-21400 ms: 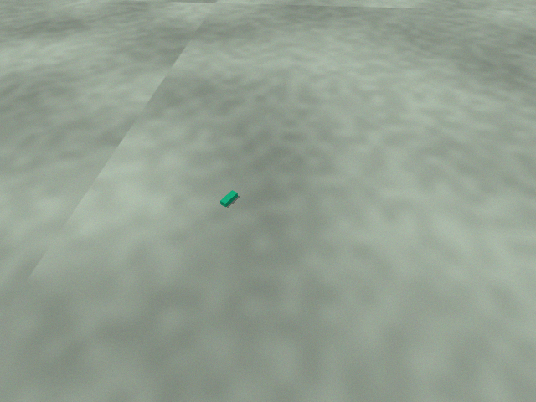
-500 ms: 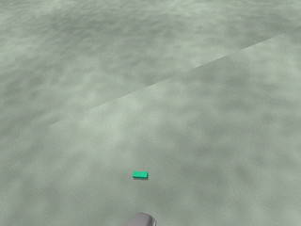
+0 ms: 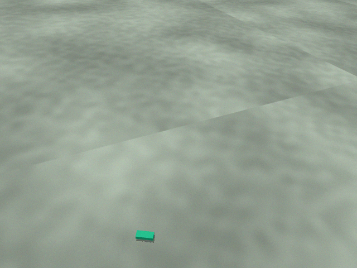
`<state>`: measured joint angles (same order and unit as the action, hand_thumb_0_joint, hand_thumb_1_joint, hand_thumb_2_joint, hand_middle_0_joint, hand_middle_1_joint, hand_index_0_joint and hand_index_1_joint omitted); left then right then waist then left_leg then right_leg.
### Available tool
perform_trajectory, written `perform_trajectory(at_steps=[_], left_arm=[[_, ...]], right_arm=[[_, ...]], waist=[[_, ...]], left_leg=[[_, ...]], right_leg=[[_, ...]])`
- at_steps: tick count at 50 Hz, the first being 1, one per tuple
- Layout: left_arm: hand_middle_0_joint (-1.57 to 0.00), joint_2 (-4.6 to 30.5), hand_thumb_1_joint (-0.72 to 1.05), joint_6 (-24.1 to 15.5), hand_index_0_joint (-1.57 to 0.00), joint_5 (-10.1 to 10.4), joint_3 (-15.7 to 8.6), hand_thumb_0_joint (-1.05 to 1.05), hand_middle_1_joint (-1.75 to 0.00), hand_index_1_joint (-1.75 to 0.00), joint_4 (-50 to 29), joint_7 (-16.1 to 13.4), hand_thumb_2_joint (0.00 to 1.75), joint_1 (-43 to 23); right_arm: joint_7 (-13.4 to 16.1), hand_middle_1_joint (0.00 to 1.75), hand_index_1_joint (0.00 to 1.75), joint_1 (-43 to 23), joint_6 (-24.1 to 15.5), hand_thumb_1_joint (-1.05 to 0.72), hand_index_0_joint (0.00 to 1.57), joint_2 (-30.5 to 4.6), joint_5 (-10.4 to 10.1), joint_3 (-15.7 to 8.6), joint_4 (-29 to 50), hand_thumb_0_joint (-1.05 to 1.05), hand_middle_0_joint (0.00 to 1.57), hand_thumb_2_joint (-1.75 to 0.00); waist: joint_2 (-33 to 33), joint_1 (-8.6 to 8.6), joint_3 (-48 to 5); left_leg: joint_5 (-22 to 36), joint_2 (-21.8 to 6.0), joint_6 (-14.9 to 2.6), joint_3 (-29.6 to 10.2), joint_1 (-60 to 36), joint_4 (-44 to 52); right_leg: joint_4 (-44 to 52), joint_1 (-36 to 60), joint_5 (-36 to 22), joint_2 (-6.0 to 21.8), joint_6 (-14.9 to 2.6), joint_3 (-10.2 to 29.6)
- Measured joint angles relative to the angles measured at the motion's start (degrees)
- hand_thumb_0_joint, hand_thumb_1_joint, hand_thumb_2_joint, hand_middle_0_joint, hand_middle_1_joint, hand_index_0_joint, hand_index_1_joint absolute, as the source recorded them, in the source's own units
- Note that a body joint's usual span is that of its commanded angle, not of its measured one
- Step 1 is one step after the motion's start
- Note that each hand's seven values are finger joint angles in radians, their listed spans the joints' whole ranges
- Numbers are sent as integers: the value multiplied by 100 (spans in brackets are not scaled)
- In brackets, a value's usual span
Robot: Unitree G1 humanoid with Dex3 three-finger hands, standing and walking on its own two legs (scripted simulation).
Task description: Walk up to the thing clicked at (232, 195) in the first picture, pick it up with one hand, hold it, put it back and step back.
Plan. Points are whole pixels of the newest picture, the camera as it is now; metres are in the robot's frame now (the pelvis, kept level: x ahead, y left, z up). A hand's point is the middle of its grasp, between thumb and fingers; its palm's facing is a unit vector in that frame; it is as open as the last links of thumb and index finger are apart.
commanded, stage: walk up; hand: left
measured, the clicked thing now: (145, 235) +0.55 +0.17 -0.76
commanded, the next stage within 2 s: none
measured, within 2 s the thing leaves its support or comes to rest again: neither
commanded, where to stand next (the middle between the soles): +0.16 -0.04 m, yaw -3 degrees
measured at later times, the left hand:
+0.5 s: hand out of the picture +0.16 +0.26 -0.15, palm faces -0.06 -0.90 -0.43, open 7.4 cm
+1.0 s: hand out of the picture +0.05 +0.27 -0.16, palm faces -0.05 -0.91 -0.40, open 7.4 cm
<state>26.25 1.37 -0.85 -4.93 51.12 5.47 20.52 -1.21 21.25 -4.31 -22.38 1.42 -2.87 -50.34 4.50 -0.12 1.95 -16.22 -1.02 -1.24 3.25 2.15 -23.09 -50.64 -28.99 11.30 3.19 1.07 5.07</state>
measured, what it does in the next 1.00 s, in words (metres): steps on the spot: right foot, then left foot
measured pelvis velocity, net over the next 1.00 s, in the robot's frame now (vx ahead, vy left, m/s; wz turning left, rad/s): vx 0.03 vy -0.01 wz -0.09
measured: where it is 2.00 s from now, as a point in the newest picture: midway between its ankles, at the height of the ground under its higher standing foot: outside the picture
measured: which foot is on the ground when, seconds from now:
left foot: down 0.00-0.18, up 0.20-0.52, down 0.54-0.94, up 0.96-1.00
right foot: up 0.00-0.12, down 0.14-0.58, up 0.60-0.88, down 0.90-1.00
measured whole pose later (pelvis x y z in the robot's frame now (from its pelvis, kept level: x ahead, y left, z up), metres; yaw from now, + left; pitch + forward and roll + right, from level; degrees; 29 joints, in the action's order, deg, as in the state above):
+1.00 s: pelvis +0.03 -0.01 -0.02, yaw -5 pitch -4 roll +1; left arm 22.6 2.8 -3.3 -4.6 53.6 1.6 19.2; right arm 0.3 13.1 2.6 -22.1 1.6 -3.1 -51.9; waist 0.5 3.2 3.1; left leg -21.7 1.3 0.6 -1.8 29.6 -48.9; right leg -37.4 -7.9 28.9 -0.4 -3.9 1.3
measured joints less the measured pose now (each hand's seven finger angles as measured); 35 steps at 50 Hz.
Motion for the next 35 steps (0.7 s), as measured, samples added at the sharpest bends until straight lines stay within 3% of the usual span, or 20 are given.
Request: perform_trajectory(at_steps=[4, 7, 9, 10, 12, 14, 16, 21, 24, 27, 29, 32, 35], left_arm=[[-20, -86, 91, -113, -20, -3, 85, 0, -30, -30, 93, -1, 90, -11], [-20, -124, 91, -282, -20, -25, 139, 0, -30, -30, 86, -67, 90, -33], [-20, -251, 91, -424, -20, -63, 144, 0, -30, -30, 69, -164, 90, -149], [-20, -285, 91, -498, -20, -85, 155, 0, -30, -30, -8, -208, 90, -185], [-20, -318, 91, -593, -20, -57, 191, 0, -30, -30, -161, -259, 90, -199], [-20, -376, 91, -622, -20, 15, 240, 0, -30, -30, -258, -296, 90, -172], [-20, -418, 90, -645, -20, 58, 304, 0, -30, -30, -318, -343, 90, -108], [-21, -426, 90, -586, -20, 58, 408, 0, -30, -30, -291, -529, 90, -138], [-21, -394, 90, -360, -20, 75, 435, 0, -30, -30, -354, -605, 90, -403], [-21, -312, 90, -127, -20, 116, 455, 0, -30, -30, -470, -635, 90, -722], [-21, -220, 90, -3, -20, 182, 409, 0, -30, -30, -467, -675, 90, -1073], [-20, -199, 90, 132, -20, 254, 351, 0, -30, -30, -501, -797, 90, -1487], [-20, -201, 91, 191, -20, 260, 343, 0, -30, -30, -458, -783, 90, -1646]], right_arm=[[-82, 30, 30, -44, 47, -90, 20, -93, -15, -7, 186, 1, 21, -90], [-120, 30, 30, -18, 139, -90, 20, -166, -27, -8, 311, 1, 21, -90], [-102, 30, 30, -40, 222, -90, 20, -253, -47, -32, 317, 1, 21, -90], [-85, 30, 30, -45, 264, -91, 20, -240, -71, -31, 304, 1, 20, -90], [-70, 30, 30, -80, 336, -91, 20, -170, -91, 32, 252, 1, 20, -90], [-83, 30, 30, -157, 356, -91, 20, -146, -120, 74, 222, 1, 20, -90], [-118, 30, 30, -238, 361, -91, 20, -152, -141, 71, 259, 1, 20, -90], [-49, 30, 30, -588, 422, -91, 20, -170, -196, 14, 267, 1, 20, -90], [58, 30, 30, -855, 488, -91, 20, -142, -234, 6, 249, 1, 20, -90], [108, 30, 30, -913, 478, -91, 20, -159, -219, -11, 267, 0, 20, -90], [150, 30, 30, -1027, 508, -91, 20, -64, -150, -38, 201, 0, 20, -90], [122, 30, 30, -1226, 575, -91, 20, 40, -124, 40, 265, 0, 20, -90], [148, 30, 30, -1359, 644, -91, 20, 120, -91, 61, 366, 0, 20, -90]], waist=[[-207, -8, 79], [-374, -35, 123], [-773, -50, 270], [-880, -41, 335], [-849, 84, 390], [-837, 157, 424], [-875, 164, 439], [-875, 176, 575], [-733, 162, 770], [-587, 62, 862], [-281, 27, 1041], [-140, -18, 1317], [-117, -106, 1322]], left_leg=[[-225, -18, 27, 115, -1, -123], [-610, -41, 92, 138, 140, -573], [-970, -313, -35, -26, 408, -1363], [-1069, -311, -111, -217, 638, -1951], [-1242, -36, -155, -403, 1114, -3019], [-1188, 117, -145, -457, 1560, -3626], [-938, 96, -117, -500, 1940, -3749], [-435, -16, 81, -688, 2445, -3027], [-246, 63, 136, -594, 2502, -2546], [544, 161, 99, -338, 2197, -1694], [309, 340, -13, -227, 2224, -1812], [316, 273, -101, -227, 2374, -2009], [582, 171, -105, -275, 2468, -1750]], right_leg=[[1001, 360, 32, 165, -32, -285], [1682, 865, 137, 128, -121, -468], [1669, 997, 28, -103, -64, -659], [1534, 1008, 158, -146, -67, -736], [1395, 1049, 344, -90, -109, -685], [1548, 1219, 356, -39, -144, -641], [1789, 1422, 309, -34, -130, -648], [1915, 1617, 352, -61, -71, -593], [1545, 1423, 542, 2, -24, -541], [798, 1077, 963, 87, 52, -583], [185, 803, 1165, 226, 10, -410], [-1242, 310, 2112, -323, -186, 110], [-2256, 35, 2126, -691, -252, 205]])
